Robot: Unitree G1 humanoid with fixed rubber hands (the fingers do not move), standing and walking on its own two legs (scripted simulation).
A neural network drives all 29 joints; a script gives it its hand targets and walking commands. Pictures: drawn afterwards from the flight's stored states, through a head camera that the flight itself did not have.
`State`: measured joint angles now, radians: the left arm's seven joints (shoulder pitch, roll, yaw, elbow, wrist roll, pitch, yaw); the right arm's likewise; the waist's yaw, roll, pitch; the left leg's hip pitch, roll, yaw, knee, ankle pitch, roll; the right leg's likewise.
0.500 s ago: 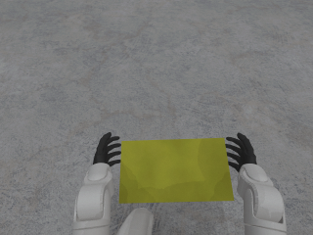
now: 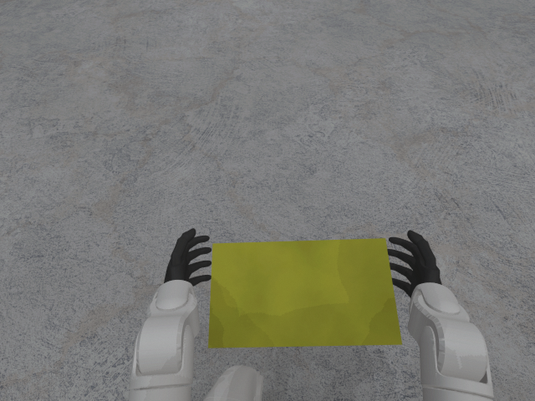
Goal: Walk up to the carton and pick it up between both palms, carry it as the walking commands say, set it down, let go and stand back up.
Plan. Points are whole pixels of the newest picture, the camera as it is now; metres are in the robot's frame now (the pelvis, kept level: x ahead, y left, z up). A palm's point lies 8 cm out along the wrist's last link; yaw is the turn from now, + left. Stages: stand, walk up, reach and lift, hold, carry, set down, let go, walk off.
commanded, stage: carry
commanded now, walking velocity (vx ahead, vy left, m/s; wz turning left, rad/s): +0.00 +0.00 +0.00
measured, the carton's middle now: (298, 295) +0.29 -0.01 -0.07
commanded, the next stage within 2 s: none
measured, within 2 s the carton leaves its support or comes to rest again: neither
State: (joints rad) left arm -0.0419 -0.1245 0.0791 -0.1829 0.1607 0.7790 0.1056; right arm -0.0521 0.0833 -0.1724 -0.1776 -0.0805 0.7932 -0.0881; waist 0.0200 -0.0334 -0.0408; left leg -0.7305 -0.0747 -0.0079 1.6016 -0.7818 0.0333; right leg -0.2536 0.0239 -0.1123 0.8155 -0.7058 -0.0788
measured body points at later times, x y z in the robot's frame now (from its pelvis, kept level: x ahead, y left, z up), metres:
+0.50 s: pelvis +0.43 -0.03 +0.00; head +0.47 -0.04 +0.45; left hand +0.72 +0.11 +0.02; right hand +0.70 -0.23 +0.00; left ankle +0.30 +0.09 -0.55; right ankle +0.31 -0.09 -0.68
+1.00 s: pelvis +0.84 -0.07 +0.00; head +0.88 -0.09 +0.45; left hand +1.15 +0.06 +0.01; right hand +1.09 -0.29 -0.01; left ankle +0.69 +0.06 -0.58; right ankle +0.76 -0.14 -0.68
